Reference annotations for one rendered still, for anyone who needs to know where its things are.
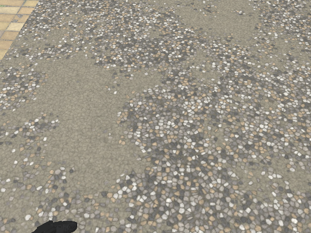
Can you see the left robot hand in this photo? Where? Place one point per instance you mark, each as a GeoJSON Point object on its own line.
{"type": "Point", "coordinates": [65, 226]}

